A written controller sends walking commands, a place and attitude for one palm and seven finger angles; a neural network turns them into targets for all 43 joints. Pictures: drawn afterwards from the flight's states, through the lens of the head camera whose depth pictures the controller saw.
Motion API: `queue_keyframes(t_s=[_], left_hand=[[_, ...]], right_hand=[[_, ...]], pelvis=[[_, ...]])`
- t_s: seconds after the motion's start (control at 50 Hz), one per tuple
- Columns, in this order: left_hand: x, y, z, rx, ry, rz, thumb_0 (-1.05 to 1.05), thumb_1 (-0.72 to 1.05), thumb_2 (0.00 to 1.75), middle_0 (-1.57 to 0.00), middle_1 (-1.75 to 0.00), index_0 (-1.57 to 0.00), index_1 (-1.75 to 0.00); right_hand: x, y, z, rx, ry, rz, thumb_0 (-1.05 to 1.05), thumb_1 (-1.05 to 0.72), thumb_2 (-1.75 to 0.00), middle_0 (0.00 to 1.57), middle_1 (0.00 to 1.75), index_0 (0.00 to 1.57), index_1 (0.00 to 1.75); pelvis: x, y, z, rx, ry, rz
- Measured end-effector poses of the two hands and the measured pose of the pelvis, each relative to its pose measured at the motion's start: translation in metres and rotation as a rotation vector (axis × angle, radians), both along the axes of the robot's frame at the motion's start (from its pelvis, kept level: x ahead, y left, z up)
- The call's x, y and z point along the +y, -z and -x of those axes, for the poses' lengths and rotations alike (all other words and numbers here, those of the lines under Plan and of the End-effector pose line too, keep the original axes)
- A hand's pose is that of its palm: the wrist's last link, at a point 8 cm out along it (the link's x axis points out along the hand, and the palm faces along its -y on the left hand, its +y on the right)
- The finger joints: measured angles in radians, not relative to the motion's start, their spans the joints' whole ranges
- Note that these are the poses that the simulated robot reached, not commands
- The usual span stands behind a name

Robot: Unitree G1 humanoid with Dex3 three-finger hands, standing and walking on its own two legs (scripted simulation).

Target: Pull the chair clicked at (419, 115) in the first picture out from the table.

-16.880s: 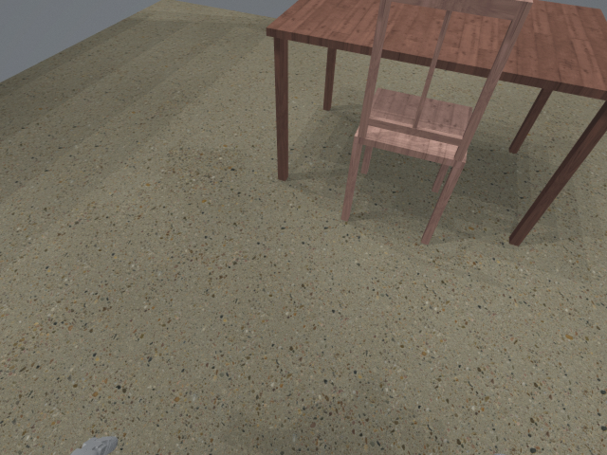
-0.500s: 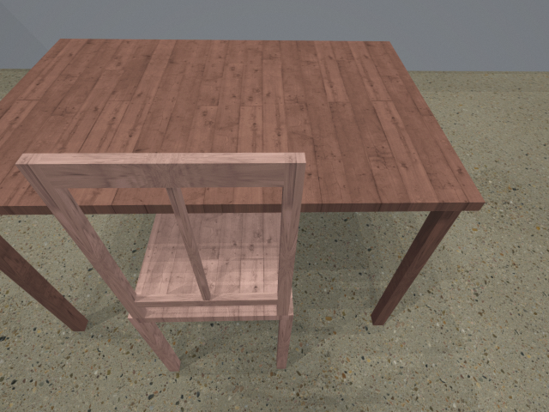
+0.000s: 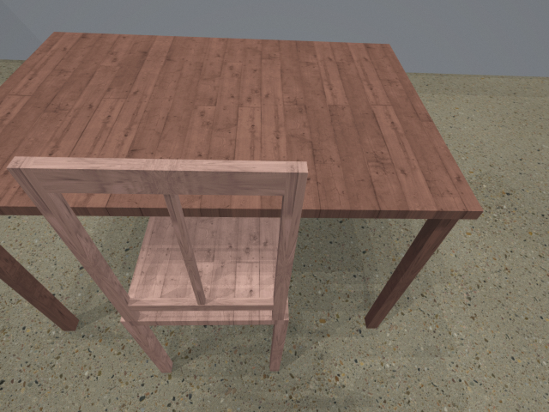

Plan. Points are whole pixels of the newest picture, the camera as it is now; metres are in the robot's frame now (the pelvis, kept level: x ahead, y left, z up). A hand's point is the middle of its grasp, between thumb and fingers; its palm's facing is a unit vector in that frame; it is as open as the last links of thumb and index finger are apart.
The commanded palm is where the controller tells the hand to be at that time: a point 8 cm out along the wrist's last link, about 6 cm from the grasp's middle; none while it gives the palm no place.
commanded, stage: look again from close up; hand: left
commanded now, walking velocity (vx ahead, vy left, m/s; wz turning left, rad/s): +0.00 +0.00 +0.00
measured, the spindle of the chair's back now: (189, 258) +0.37 +0.18 -0.05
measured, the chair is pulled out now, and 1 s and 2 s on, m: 0.00 0.00 0.00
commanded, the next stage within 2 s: raise the hand toward the chair's back in 0.78 s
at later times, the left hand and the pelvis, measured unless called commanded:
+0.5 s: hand out of the picture +0.00 +0.17 -0.18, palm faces +0.01 -0.98 -0.18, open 7.4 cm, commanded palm none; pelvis +0.00 -0.01 +0.00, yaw +0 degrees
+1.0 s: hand out of the picture +0.09 +0.19 -0.10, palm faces +0.22 -0.95 -0.22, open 7.3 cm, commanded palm +0.10 +0.22 -0.07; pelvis -0.01 -0.01 -0.01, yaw +1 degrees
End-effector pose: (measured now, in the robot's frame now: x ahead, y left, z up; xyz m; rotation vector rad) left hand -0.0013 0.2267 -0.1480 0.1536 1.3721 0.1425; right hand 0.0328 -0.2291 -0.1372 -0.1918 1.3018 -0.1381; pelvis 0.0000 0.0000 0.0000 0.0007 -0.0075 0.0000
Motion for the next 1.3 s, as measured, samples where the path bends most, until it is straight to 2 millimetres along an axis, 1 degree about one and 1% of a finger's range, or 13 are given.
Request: queue_keyframes(t_s=[0.4, 0.9, 0.92, 0.94, 0.98, 1.02, 1.06, 1.08, 1.12, 1.16, 1.2, 1.26, 1.3], left_hand=[[-0.008, 0.000, 0.003, 0.004, -0.001, 0.009, 0.01, 0.91, 0.90, -0.20, -0.30, -0.20, -0.30], [-0.021, 0.000, 0.021, 0.029, -0.007, 0.020, 0.01, 0.91, 0.90, -0.20, -0.30, -0.20, -0.30], [-0.020, -0.005, 0.012, -0.021, -0.055, 0.024, 0.01, 0.91, 0.90, -0.20, -0.30, -0.20, -0.30], [-0.012, -0.018, -0.005, -0.120, -0.090, -0.008, 0.02, 0.92, 0.90, -0.20, -0.30, -0.20, -0.30], [0.003, -0.054, -0.048, -0.406, -0.098, -0.078, 0.03, 0.94, 0.89, -0.21, -0.29, -0.20, -0.30], [0.010, -0.090, -0.091, -0.671, -0.085, -0.108, 0.04, 0.92, 0.88, -0.20, -0.29, -0.20, -0.29], [0.009, -0.119, -0.130, -0.920, -0.047, -0.106, 0.03, 0.89, 0.87, -0.20, -0.29, -0.19, -0.29], [0.006, -0.129, -0.146, -1.037, -0.028, -0.085, 0.03, 0.88, 0.87, -0.19, -0.28, -0.19, -0.29], [-0.006, -0.139, -0.166, -1.244, 0.016, -0.004, 0.02, 0.84, 0.85, -0.19, -0.28, -0.18, -0.28], [-0.021, -0.136, -0.170, -1.384, 0.076, 0.086, 0.02, 0.79, 0.84, -0.18, -0.27, -0.18, -0.27], [-0.033, -0.119, -0.161, -1.411, 0.110, 0.147, 0.01, 0.74, 0.82, -0.18, -0.27, -0.18, -0.27], [-0.039, -0.081, -0.136, -1.294, 0.078, 0.175, 0.01, 0.67, 0.79, -0.18, -0.26, -0.18, -0.26], [-0.036, -0.064, -0.117, -1.217, 0.029, 0.136, 0.01, 0.62, 0.77, -0.18, -0.25, -0.18, -0.25]], right_hand=[[-0.002, 0.000, 0.025, 0.064, 0.026, -0.006, 0.00, -0.92, -0.90, 0.20, 0.30, 0.20, 0.30], [0.002, 0.003, 0.046, 0.102, 0.041, -0.022, 0.01, -0.92, -0.90, 0.20, 0.30, 0.20, 0.30], [0.000, 0.002, 0.044, 0.072, 0.042, -0.016, 0.01, -0.92, -0.90, 0.20, 0.30, 0.20, 0.30], [-0.004, -0.001, 0.038, 0.012, 0.038, 0.001, 0.01, -0.93, -0.90, 0.20, 0.30, 0.20, 0.30], [-0.011, -0.007, 0.021, -0.146, 0.030, 0.023, 0.02, -0.93, -0.90, 0.20, 0.30, 0.20, 0.30], [-0.019, -0.010, -0.002, -0.294, 0.008, 0.033, 0.02, -0.93, -0.90, 0.20, 0.30, 0.20, 0.30], [-0.027, -0.012, -0.026, -0.420, -0.024, 0.045, 0.02, -0.92, -0.90, 0.20, 0.30, 0.20, 0.30], [-0.031, -0.012, -0.039, -0.477, -0.037, 0.052, 0.01, -0.92, -0.90, 0.20, 0.30, 0.20, 0.30], [-0.039, -0.015, -0.064, -0.583, -0.059, 0.065, 0.01, -0.91, -0.90, 0.20, 0.30, 0.20, 0.30], [-0.045, -0.017, -0.088, -0.673, -0.079, 0.069, 0.01, -0.91, -0.90, 0.20, 0.30, 0.20, 0.30], [-0.049, -0.019, -0.108, -0.742, -0.098, 0.073, 0.01, -0.91, -0.90, 0.20, 0.30, 0.20, 0.30], [-0.048, -0.019, -0.133, -0.798, -0.131, 0.079, 0.01, -0.91, -0.90, 0.20, 0.30, 0.20, 0.30], [-0.044, -0.016, -0.145, -0.814, -0.154, 0.080, 0.01, -0.91, -0.90, 0.20, 0.30, 0.20, 0.30]], pelvis=[[-0.006, -0.002, -0.001, -0.002, -0.001, 0.000], [-0.010, -0.001, 0.005, 0.003, -0.002, 0.008], [-0.009, -0.001, 0.007, 0.002, -0.003, 0.010], [-0.009, 0.000, 0.008, -0.001, 0.002, 0.006], [-0.010, 0.004, 0.012, 0.007, 0.002, -0.007], [-0.010, 0.009, 0.018, 0.024, -0.022, -0.006], [-0.010, 0.018, 0.025, 0.067, -0.034, 0.001], [-0.010, 0.024, 0.029, 0.096, -0.030, 0.001], [-0.013, 0.039, 0.036, 0.155, -0.011, -0.001], [-0.017, 0.055, 0.041, 0.197, 0.005, -0.004], [-0.021, 0.070, 0.044, 0.222, 0.012, -0.007], [-0.026, 0.087, 0.047, 0.242, 0.009, -0.007], [-0.029, 0.095, 0.048, 0.251, 0.002, 0.000]])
